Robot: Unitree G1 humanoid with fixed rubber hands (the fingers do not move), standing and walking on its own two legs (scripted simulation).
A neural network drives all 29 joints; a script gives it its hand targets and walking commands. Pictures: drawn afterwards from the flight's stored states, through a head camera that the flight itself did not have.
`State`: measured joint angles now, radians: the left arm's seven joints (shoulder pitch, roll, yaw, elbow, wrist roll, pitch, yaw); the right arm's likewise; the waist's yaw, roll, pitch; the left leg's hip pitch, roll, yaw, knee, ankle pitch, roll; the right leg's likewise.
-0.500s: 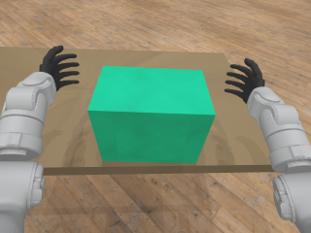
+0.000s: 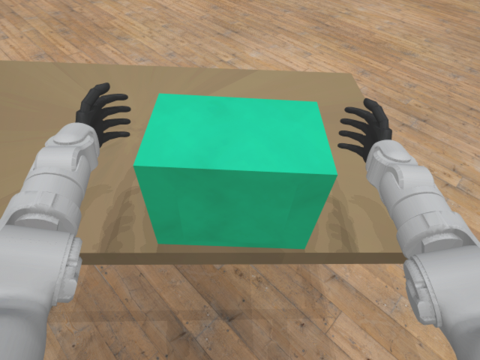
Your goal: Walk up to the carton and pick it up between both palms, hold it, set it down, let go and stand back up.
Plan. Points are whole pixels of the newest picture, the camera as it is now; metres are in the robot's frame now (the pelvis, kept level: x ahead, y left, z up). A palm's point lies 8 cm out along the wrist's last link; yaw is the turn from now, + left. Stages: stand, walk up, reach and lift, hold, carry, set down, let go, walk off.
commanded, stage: reach and lift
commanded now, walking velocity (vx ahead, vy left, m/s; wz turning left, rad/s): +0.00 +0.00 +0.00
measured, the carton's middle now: (235, 174) +0.44 +0.04 +0.08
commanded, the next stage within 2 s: none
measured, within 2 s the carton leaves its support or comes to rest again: neither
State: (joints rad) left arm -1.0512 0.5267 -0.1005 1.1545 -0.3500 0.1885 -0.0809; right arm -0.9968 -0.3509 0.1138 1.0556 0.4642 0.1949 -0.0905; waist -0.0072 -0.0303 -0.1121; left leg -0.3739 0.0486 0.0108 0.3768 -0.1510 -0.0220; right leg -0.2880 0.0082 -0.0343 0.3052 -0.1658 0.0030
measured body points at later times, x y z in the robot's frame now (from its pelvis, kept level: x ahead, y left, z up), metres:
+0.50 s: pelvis +0.00 +0.00 -0.01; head +0.04 +0.02 +0.44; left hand +0.46 +0.25 +0.12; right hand +0.46 -0.19 +0.13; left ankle +0.01 +0.13 -0.75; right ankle -0.02 -0.12 -0.75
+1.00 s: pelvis +0.00 +0.01 -0.01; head +0.04 +0.03 +0.44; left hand +0.46 +0.23 +0.11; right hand +0.46 -0.15 +0.12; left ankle +0.01 +0.13 -0.75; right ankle -0.02 -0.12 -0.75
